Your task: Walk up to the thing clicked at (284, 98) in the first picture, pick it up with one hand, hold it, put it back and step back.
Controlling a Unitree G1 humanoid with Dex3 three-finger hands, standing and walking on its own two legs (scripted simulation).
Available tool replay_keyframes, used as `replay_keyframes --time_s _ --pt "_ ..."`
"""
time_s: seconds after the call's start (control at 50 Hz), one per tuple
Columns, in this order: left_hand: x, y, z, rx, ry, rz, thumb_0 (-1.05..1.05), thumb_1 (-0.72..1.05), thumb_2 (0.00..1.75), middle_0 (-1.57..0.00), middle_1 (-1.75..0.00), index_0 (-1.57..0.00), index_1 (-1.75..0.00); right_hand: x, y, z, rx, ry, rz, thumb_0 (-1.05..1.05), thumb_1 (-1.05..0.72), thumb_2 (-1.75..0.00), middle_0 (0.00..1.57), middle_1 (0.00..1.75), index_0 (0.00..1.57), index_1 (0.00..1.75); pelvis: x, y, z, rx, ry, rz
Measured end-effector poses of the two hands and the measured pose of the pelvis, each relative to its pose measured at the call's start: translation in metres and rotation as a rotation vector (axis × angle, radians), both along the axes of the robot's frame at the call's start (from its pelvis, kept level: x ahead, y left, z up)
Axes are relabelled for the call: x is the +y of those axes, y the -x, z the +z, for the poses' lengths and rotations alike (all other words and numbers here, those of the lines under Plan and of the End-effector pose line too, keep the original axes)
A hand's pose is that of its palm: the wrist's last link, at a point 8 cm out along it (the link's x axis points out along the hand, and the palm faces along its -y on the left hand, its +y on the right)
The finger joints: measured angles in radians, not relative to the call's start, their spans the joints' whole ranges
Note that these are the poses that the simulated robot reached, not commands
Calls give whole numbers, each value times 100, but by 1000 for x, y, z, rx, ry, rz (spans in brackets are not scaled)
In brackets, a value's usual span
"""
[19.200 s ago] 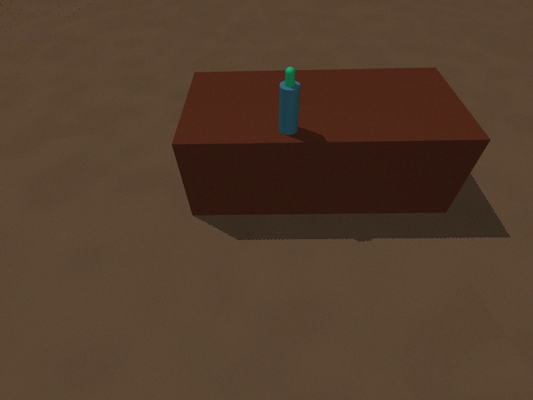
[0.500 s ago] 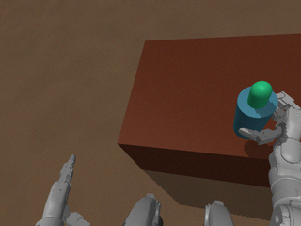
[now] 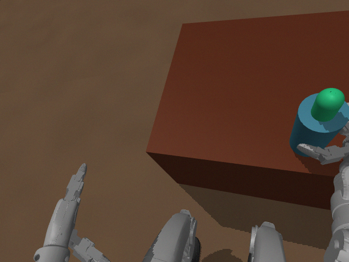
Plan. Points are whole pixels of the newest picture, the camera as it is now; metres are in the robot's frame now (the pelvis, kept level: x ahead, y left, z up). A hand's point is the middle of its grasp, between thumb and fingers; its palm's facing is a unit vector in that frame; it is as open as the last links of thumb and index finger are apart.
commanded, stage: lower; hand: right
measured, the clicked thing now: (316, 124) +0.44 -0.19 -0.01
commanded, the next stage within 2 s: loosen in 0.42 s
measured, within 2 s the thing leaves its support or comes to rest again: rests again in 1.42 s
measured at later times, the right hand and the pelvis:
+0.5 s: hand (325, 135) +0.45 -0.23 -0.07, palm faces +0.23 +0.97 +0.02, open 10.9 cm; pelvis -0.01 +0.00 -0.02, yaw +1 degrees
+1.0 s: hand (329, 133) +0.45 -0.23 -0.07, palm faces +0.22 +0.97 +0.02, open 10.4 cm; pelvis -0.01 -0.01 -0.03, yaw +1 degrees
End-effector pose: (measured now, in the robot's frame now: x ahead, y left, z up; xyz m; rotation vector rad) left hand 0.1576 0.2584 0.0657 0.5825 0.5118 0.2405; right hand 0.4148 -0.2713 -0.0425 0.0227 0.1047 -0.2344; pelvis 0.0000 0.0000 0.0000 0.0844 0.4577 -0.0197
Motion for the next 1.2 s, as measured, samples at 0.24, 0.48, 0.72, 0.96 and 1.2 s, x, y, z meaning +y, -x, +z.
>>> replay_keyframes --time_s 0.24,0.48,0.72,0.96,1.2 --pt "2 2 -3 -3 -36 -1 -1 -53 6 -6 -5 -6 -5 -2 -1 -16 -2 3 3 -3 61 -79 62 114 82 125 0 2 -12 19 -10 4" --pt "-1 5 0 -25 -58 -24 -1 -53 5 -6 -5 -6 -4 -3 -2 -27 -9 -4 3 -2 61 -79 63 114 82 125 -1 6 -22 28 -15 3" --pt "-5 8 -1 -52 -62 -36 -1 -50 2 -6 -5 -7 -3 -6 -3 -27 -33 -1 2 1 60 -71 72 104 89 115 -3 11 -30 30 -18 1" --pt "-7 13 3 -61 -73 -32 -1 -50 3 -6 -5 -8 -3 -9 -7 -25 -44 2 8 0 49 -59 82 86 94 93 -5 14 -33 33 -18 0" --pt "-10 14 8 -83 -84 -45 -1 -51 3 -6 -5 -7 -4 -12 -7 -27 -51 -3 7 1 44 -56 83 82 93 87 -6 16 -36 33 -20 -2"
